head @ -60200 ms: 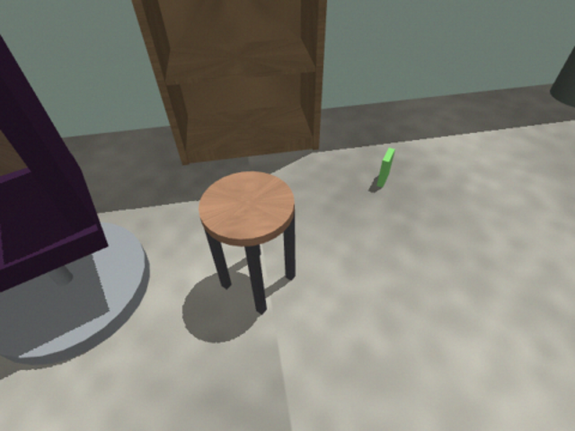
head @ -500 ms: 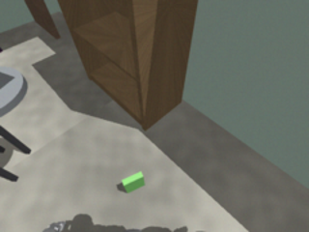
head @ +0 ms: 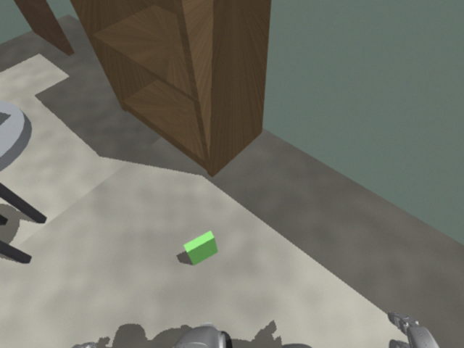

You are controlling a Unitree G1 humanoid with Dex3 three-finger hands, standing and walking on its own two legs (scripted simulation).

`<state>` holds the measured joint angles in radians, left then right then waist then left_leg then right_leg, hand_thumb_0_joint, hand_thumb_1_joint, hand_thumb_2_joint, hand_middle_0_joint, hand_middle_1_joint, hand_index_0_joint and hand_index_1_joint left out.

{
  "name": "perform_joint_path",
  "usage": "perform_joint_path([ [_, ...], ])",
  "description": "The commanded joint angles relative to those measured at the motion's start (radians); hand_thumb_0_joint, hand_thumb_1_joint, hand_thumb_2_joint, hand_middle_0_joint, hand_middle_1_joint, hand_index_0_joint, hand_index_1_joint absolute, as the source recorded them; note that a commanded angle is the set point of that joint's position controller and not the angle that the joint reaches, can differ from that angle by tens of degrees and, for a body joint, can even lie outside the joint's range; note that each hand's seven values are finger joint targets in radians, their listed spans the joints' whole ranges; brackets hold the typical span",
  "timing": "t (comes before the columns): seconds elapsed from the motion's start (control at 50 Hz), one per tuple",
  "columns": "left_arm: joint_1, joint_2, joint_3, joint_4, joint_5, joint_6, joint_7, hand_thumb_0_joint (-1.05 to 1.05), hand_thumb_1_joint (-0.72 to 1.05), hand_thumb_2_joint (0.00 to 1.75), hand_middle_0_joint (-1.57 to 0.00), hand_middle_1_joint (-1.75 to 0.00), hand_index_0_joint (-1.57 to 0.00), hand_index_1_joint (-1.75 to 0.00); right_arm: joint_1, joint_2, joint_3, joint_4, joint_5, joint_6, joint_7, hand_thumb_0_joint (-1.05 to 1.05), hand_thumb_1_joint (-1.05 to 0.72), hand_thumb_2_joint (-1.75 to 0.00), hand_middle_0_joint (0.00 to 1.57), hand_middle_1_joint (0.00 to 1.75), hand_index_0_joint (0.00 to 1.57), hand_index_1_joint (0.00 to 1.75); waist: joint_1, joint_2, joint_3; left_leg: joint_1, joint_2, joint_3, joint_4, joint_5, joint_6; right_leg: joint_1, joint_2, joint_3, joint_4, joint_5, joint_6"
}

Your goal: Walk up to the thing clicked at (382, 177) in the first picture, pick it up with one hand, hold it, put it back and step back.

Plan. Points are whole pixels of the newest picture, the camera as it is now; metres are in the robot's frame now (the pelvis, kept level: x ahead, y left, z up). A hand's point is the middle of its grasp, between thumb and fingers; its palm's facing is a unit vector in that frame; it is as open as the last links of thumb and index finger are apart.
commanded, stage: step back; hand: left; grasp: from the side
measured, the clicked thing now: (201, 248) +0.51 +0.18 -0.67
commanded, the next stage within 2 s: none
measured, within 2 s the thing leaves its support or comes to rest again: neither
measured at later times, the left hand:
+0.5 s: hand out of the picture -0.02 +0.27 -0.14, palm faces +0.07 -0.94 -0.34, open 7.3 cm
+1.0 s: hand out of the picture -0.22 +0.22 -0.11, palm faces +0.02 -0.90 -0.43, open 7.3 cm
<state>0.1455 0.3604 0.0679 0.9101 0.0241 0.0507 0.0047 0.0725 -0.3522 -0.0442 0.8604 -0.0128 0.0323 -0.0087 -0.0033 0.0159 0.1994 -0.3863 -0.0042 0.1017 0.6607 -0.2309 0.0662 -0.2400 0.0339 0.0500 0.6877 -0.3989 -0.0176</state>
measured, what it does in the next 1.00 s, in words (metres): walks backwards: left foot, then right foot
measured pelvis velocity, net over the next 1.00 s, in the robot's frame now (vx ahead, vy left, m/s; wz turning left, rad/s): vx -0.29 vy -0.05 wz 0.03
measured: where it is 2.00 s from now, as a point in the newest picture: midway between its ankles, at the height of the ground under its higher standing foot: outside the picture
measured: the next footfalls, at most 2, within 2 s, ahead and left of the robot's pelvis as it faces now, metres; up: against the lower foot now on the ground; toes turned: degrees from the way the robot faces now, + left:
left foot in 0.38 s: -0.08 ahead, +0.12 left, +0.00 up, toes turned +3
right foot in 0.78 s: -0.21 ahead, -0.16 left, +0.00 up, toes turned +3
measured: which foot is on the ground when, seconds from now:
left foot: down 0.00-0.04, up 0.06-0.36, down 0.38-0.82, up 0.84-1.00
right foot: down 0.00-0.40, up 0.42-0.76, down 0.78-1.00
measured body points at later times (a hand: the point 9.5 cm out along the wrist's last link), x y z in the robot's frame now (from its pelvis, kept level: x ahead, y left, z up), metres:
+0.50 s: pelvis -0.13 +0.00 +0.01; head -0.07 +0.03 +0.46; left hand -0.02 +0.32 -0.12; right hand -0.02 -0.30 -0.10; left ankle -0.12 +0.12 -0.72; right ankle -0.09 -0.13 -0.66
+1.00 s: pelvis -0.29 -0.05 +0.01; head -0.24 -0.07 +0.46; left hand -0.22 +0.27 -0.09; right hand -0.18 -0.36 -0.12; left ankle -0.30 +0.10 -0.64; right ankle -0.25 -0.16 -0.72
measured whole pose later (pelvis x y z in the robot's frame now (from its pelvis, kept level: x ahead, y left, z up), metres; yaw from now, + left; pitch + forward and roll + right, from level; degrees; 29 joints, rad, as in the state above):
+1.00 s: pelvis -0.29 -0.05 +0.01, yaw +2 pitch -1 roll +2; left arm 0.21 0.34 0.07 0.83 0.05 0.06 -0.01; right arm 0.19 -0.42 -0.05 0.86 0.00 0.04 -0.03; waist 0.02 0.02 0.12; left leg -0.48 -0.12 -0.14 1.14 -0.46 -0.01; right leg -0.32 -0.02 0.04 0.61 -0.27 -0.01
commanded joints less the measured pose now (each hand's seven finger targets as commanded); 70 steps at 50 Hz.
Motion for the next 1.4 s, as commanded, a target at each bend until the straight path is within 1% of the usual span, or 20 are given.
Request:
perform_joint_path([
  [0.0, 0.109, 0.261, 0.078, -0.068, 0.012, -0.033, 0.007, 0.0, 0.9, 0.9, -0.2, -0.3, -0.2, -0.3, -0.026, -0.221, -0.063, -0.079, 0.012, -0.008, -0.01, 0.0, -0.9, -0.9, 0.2, 0.3, 0.2, 0.3, 0.027, -0.17, -0.196, -0.075, 0.03, -0.178, 0.023, -0.149, -0.038, 0.038, -0.24, 0.333, -0.33, 0.124, -0.166],
  [0.02, 0.04, 0.346, 0.094, -0.105, 0.018, -0.033, 0.005, 0.0, 0.9, 0.9, -0.2, -0.3, -0.2, -0.3, -0.035, -0.219, -0.07, -0.072, 0.01, -0.002, -0.015, 0.0, -0.9, -0.9, 0.2, 0.3, 0.2, 0.3, 0.054, -0.324, -0.143, -0.056, -0.099, -0.136, 0.3, -0.351, -0.071, -0.132, -0.416, 0.527, -0.43, 0.118, -0.302],
  [0.04, -0.019, 0.333, 0.09, -0.147, 0.027, -0.039, 0.011, 0.0, 0.9, 0.9, -0.2, -0.3, -0.2, -0.3, -0.003, -0.237, -0.075, -0.057, 0.006, 0.001, -0.016, 0.0, -0.9, -0.9, 0.2, 0.3, 0.2, 0.3, 0.034, -0.28, -0.1, -0.021, -0.092, -0.238, 0.463, -0.375, -0.079, -0.217, -0.446, 0.557, -0.428, 0.193, -0.325],
  [0.12, -0.096, 0.224, 0.076, -0.175, 0.011, -0.045, 0.022, 0.0, 0.9, 0.9, -0.2, -0.3, -0.2, -0.3, 0.101, -0.203, -0.05, -0.014, 0.018, -0.008, -0.014, 0.0, -0.9, -0.9, 0.2, 0.3, 0.2, 0.3, -0.025, -0.123, -0.156, -0.079, -0.152, -0.269, 0.526, -0.224, -0.073, -0.047, -0.214, 0.162, -0.298, 0.496, -0.161],
  [0.28, 0.035, 0.233, 0.073, -0.202, 0.013, -0.022, 0.03, 0.0, 0.9, 0.9, -0.2, -0.3, -0.2, -0.3, 0.121, -0.191, -0.039, -0.06, 0.005, -0.029, -0.029, 0.0, -0.9, -0.9, 0.2, 0.3, 0.2, 0.3, 0.046, -0.233, -0.299, -0.046, -0.006, -0.178, 0.024, -0.262, -0.079, 0.286, -0.283, 0.184, -0.142, 0.69, -0.193],
  [0.36, -0.014, 0.206, 0.055, -0.233, -0.01, 0.007, 0.014, 0.0, 0.9, 0.9, -0.2, -0.3, -0.2, -0.3, 0.204, -0.241, -0.071, -0.022, -0.025, -0.035, -0.026, 0.0, -0.9, -0.9, 0.2, 0.3, 0.2, 0.3, -0.003, -0.085, -0.295, 0.223, 0.054, -0.227, -0.278, 0.117, -0.034, -0.004, -0.17, 0.103, -0.015, 0.366, -0.074],
  [0.4, -0.059, 0.204, 0.066, -0.243, -0.013, 0.005, 0.023, 0.0, 0.9, 0.9, -0.2, -0.3, -0.2, -0.3, 0.124, -0.407, -0.101, -0.059, -0.028, -0.033, -0.014, 0.0, -0.9, -0.9, 0.2, 0.3, 0.2, 0.3, -0.037, 0.226, -0.241, 0.126, 0.387, -0.607, -0.335, 0.309, 0.194, -0.191, 0.061, 0.055, 0.32, -0.233, -0.002],
  [0.42, -0.085, 0.225, 0.076, -0.231, 0.0, 0.004, 0.03, 0.0, 0.9, 0.9, -0.2, -0.3, -0.2, -0.3, 0.091, -0.408, -0.103, -0.07, -0.031, -0.038, -0.018, 0.0, -0.9, -0.9, 0.2, 0.3, 0.2, 0.3, -0.049, 0.228, -0.188, 0.005, 0.433, -0.686, -0.366, 0.259, 0.257, -0.16, 0.048, 0.142, 0.483, -0.259, 0.003],
  [0.48, 0.035, 0.202, 0.074, -0.182, -0.021, 0.002, 0.018, 0.0, 0.9, 0.9, -0.2, -0.3, -0.2, -0.3, -0.004, -0.27, -0.061, -0.095, -0.03, -0.042, -0.027, 0.0, -0.9, -0.9, 0.2, 0.3, 0.2, 0.3, 0.041, 0.106, -0.186, 0.146, 0.249, -0.355, -0.253, 0.425, 0.146, -0.257, 0.069, 0.156, 0.582, -0.113, -0.008],
  [0.64, 0.039, 0.182, 0.065, -0.185, -0.009, -0.017, 0.012, 0.0, 0.9, 0.9, -0.2, -0.3, -0.2, -0.3, 0.108, -0.27, -0.072, -0.099, -0.018, -0.032, -0.029, 0.0, -0.9, -0.9, 0.2, 0.3, 0.2, 0.3, -0.037, 0.155, -0.25, 0.342, 0.245, -0.313, -0.17, 0.422, 0.19, -0.229, 0.022, 0.06, 0.252, -0.118, 0.065],
  [0.76, 0.203, 0.204, 0.076, -0.08, 0.008, -0.031, 0.004, 0.0, 0.9, 0.9, -0.2, -0.3, -0.2, -0.3, 0.004, -0.281, -0.073, -0.126, 0.001, 0.003, -0.019, 0.0, -0.9, -0.9, 0.2, 0.3, 0.2, 0.3, 0.043, 0.152, -0.31, 0.074, 0.171, -0.26, -0.05, 0.128, 0.058, 0.128, -0.031, -0.016, -0.275, 0.189, -0.008],
  [0.8, 0.104, 0.383, 0.119, -0.136, 0.018, -0.028, -0.001, 0.0, 0.9, 0.9, -0.2, -0.3, -0.2, -0.3, -0.015, -0.204, -0.057, -0.159, 0.012, 0.002, -0.031, 0.0, -0.9, -0.9, 0.2, 0.3, 0.2, 0.3, 0.054, -0.286, -0.199, -0.185, -0.097, -0.171, 0.286, -0.338, -0.061, -0.045, -0.36, 0.454, -0.392, 0.079, -0.188],
  [0.82, 0.027, 0.43, 0.121, -0.179, 0.029, -0.028, 0.004, 0.0, 0.9, 0.9, -0.2, -0.3, -0.2, -0.3, -0.002, -0.254, -0.076, -0.14, 0.006, 0.006, -0.041, 0.0, -0.9, -0.9, 0.2, 0.3, 0.2, 0.3, 0.067, -0.337, -0.147, -0.093, -0.065, -0.253, 0.478, -0.397, -0.077, -0.25, -0.466, 0.587, -0.442, 0.036, -0.294],
  [0.9, -0.105, 0.243, 0.084, -0.199, 0.019, -0.033, 0.014, 0.0, 0.9, 0.9, -0.2, -0.3, -0.2, -0.3, 0.124, -0.214, -0.054, -0.062, 0.015, -0.003, -0.028, 0.0, -0.9, -0.9, 0.2, 0.3, 0.2, 0.3, -0.036, -0.181, -0.138, -0.109, -0.132, -0.262, 0.557, -0.217, -0.064, -0.128, -0.21, 0.134, -0.291, 0.32, -0.135],
  [1.04, 0.044, 0.232, 0.083, -0.206, 0.025, -0.019, 0.033, 0.0, 0.9, 0.9, -0.2, -0.3, -0.2, -0.3, 0.127, -0.19, -0.039, -0.079, -0.005, -0.031, -0.032, 0.0, -0.9, -0.9, 0.2, 0.3, 0.2, 0.3, 0.059, -0.227, -0.26, -0.099, -0.033, -0.166, 0.113, -0.299, -0.088, 0.234, -0.278, 0.172, -0.163, 0.561, -0.188],
  [1.12, -0.006, 0.218, 0.06, -0.234, 0.0, 0.011, 0.021, 0.0, 0.9, 0.9, -0.2, -0.3, -0.2, -0.3, 0.234, -0.213, -0.064, -0.027, -0.021, -0.036, -0.03, 0.0, -0.9, -0.9, 0.2, 0.3, 0.2, 0.3, 0.013, -0.138, -0.299, 0.182, -0.012, -0.137, -0.303, 0.099, -0.048, 0.072, -0.208, 0.104, 0.003, 0.466, -0.095],
  [1.16, -0.003, 0.169, 0.046, -0.247, -0.016, 0.012, 0.019, 0.0, 0.9, 0.9, -0.2, -0.3, -0.2, -0.3, 0.153, -0.383, -0.097, -0.056, -0.034, -0.027, -0.022, 0.0, -0.9, -0.9, 0.2, 0.3, 0.2, 0.3, 0.025, 0.203, -0.268, 0.26, 0.336, -0.57, -0.324, 0.278, 0.122, -0.281, 0.043, -0.035, 0.238, -0.138, -0.01],
  [1.18, -0.081, 0.224, 0.069, -0.251, -0.002, 0.011, 0.032, 0.0, 0.9, 0.9, -0.2, -0.3, -0.2, -0.3, 0.131, -0.441, -0.105, -0.077, -0.035, -0.028, -0.022, 0.0, -0.9, -0.9, 0.2, 0.3, 0.2, 0.3, -0.044, 0.245, -0.224, 0.032, 0.448, -0.699, -0.356, 0.246, 0.255, -0.191, 0.019, 0.101, 0.436, -0.283, 0.009],
  [1.26, 0.034, 0.214, 0.069, -0.175, -0.018, 0.015, 0.016, 0.0, 0.9, 0.9, -0.2, -0.3, -0.2, -0.3, 0.01, -0.269, -0.059, -0.096, -0.034, -0.036, -0.037, 0.0, -0.9, -0.9, 0.2, 0.3, 0.2, 0.3, 0.061, 0.076, -0.188, 0.106, 0.236, -0.307, -0.233, 0.414, 0.144, -0.251, 0.066, 0.149, 0.608, -0.091, -0.004],
  [1.38, 0.046, 0.19, 0.051, -0.158, -0.006, -0.018, 0.01, 0.0, 0.9, 0.9, -0.2, -0.3, -0.2, -0.3, 0.079, -0.269, -0.067, -0.091, -0.027, -0.021, -0.023, 0.0, -0.9, -0.9, 0.2, 0.3, 0.2, 0.3, -0.009, 0.191, -0.237, 0.282, 0.242, -0.295, -0.199, 0.235, 0.178, -0.197, -0.005, 0.037, 0.21, -0.115, 0.05],
])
